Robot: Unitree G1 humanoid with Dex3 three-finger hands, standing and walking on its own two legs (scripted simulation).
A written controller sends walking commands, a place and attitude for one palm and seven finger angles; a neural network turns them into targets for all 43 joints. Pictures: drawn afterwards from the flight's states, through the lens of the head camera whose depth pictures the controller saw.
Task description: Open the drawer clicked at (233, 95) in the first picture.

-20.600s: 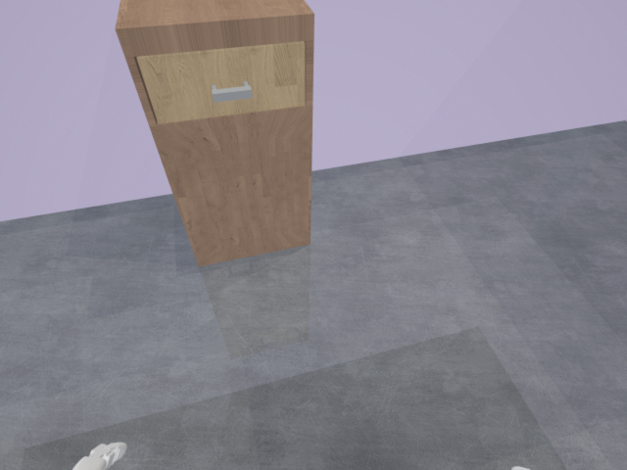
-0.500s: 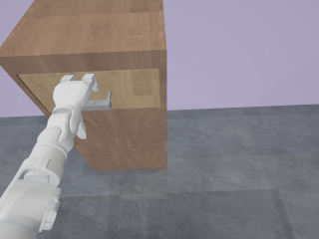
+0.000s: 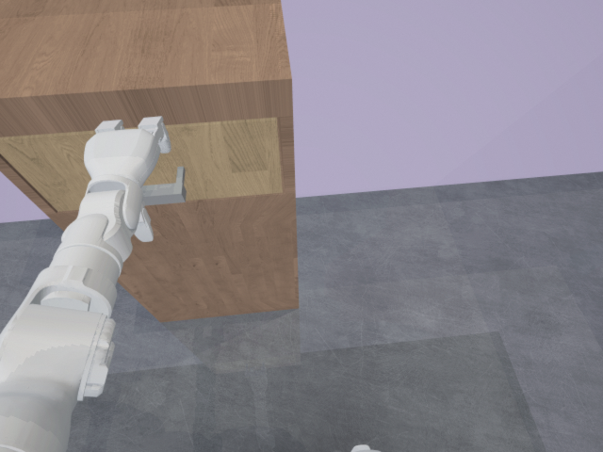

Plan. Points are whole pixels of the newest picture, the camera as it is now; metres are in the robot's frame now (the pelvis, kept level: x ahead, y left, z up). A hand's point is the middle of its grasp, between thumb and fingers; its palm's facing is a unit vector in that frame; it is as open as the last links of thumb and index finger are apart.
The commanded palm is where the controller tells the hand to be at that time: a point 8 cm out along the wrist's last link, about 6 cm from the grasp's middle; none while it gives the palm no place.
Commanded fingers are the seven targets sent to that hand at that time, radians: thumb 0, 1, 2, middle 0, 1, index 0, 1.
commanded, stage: move the hooked fingers above the handle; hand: left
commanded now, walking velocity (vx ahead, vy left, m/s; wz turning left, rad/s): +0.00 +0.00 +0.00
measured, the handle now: (153, 184) +0.53 +0.22 -0.01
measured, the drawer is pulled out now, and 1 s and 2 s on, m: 0.00 0.00 0.00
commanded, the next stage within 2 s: lower the fingers behind the handle in 0.62 s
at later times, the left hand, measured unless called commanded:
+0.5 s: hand (134, 182) +0.49 +0.22 +0.05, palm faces +0.00 -0.02 -1.00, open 13.6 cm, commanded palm +0.47 +0.22 +0.11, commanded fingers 0.00 -0.50 0.30 -0.30 -1.20 -0.30 -1.20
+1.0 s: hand (142, 199) +0.47 +0.22 +0.03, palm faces -0.05 -0.01 -1.00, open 13.8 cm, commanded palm +0.46 +0.22 +0.09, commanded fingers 0.00 -0.50 0.30 -0.30 -1.20 -0.30 -1.20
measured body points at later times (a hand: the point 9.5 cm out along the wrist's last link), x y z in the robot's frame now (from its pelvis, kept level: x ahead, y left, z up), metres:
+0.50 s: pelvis +0.00 +0.01 +0.00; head +0.09 +0.00 +0.44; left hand +0.48 +0.22 +0.11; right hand +0.02 -0.27 -0.13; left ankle -0.01 +0.10 -0.71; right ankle -0.01 -0.12 -0.71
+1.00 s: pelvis +0.00 +0.00 +0.00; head +0.10 -0.01 +0.44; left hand +0.47 +0.22 +0.08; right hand +0.03 -0.28 -0.14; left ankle -0.01 +0.10 -0.71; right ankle -0.01 -0.12 -0.71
